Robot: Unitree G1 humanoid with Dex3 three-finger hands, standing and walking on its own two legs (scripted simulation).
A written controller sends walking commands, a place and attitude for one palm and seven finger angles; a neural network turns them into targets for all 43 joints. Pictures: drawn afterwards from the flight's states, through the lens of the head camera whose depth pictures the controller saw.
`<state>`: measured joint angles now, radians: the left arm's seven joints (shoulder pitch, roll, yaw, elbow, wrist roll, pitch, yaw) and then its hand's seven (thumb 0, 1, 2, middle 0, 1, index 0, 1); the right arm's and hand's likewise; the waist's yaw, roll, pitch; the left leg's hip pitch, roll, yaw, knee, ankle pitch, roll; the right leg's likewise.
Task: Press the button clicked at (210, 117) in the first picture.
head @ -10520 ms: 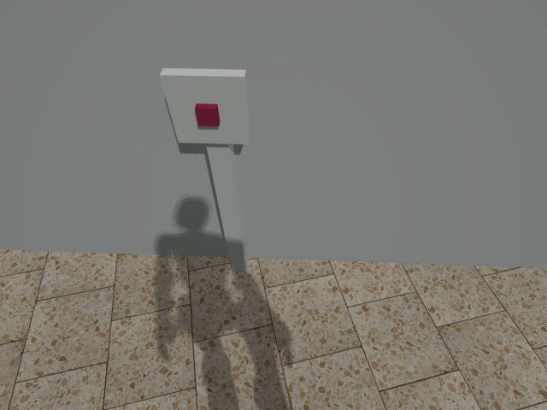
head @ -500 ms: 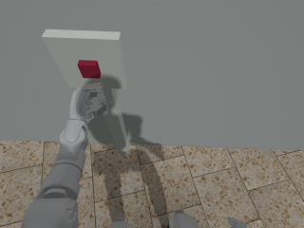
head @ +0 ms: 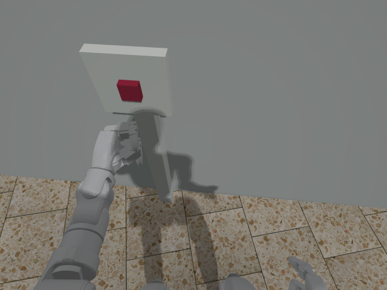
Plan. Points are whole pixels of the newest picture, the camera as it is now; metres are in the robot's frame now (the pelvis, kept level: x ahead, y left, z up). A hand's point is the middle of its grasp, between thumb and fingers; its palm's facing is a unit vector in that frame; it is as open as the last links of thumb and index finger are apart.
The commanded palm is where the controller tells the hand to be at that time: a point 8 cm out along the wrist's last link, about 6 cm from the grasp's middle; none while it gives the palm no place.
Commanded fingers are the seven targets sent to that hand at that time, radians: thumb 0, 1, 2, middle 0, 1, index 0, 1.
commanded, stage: draw the hand back to the body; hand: left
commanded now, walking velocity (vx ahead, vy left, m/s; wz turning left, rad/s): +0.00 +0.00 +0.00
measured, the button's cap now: (130, 89) +0.54 +0.15 +0.09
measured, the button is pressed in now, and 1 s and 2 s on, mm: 0 0 0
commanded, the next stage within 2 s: step back with the hand held close in 1.40 s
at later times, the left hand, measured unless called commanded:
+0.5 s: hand (87, 179) +0.28 +0.17 +0.13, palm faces -0.02 -0.99 -0.15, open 3.1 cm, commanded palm +0.25 +0.23 +0.15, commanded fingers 0.00 0.90 0.90 -1.30 -1.50 -1.30 -1.50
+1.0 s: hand out of the picture +0.23 +0.24 +0.20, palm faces +0.35 -0.86 -0.38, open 3.1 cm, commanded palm +0.17 +0.29 +0.22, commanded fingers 0.00 0.90 0.90 -1.30 -1.50 -1.30 -1.50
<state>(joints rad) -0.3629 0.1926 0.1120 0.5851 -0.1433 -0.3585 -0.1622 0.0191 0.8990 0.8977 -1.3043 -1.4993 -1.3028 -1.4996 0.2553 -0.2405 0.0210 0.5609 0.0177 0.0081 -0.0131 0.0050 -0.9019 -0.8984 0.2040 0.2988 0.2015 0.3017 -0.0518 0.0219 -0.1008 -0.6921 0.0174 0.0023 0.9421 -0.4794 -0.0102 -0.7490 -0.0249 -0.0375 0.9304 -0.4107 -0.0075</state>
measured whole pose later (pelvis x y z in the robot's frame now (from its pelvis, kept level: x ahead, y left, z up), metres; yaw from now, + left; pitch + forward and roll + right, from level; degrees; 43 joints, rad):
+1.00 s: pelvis +0.03 +0.02 +0.06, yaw +0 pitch -3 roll -1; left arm 0.47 0.30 0.21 -0.41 -0.03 -0.05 0.09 0.02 0.89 0.90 -1.31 -1.50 -1.30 -1.50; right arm 0.20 -0.22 0.05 0.62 -0.02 -0.09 -0.08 0.01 -0.90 -0.90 0.21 0.30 0.20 0.30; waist 0.06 0.07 0.00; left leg -0.05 0.00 0.01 0.42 -0.30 0.01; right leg -0.10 -0.03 -0.04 0.40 -0.24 0.02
